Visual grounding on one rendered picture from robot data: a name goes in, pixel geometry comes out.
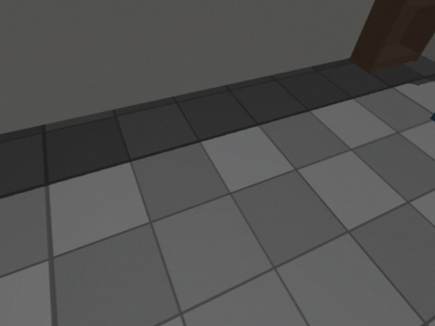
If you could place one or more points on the bookshelf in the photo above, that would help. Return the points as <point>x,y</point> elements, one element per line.
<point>395,32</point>

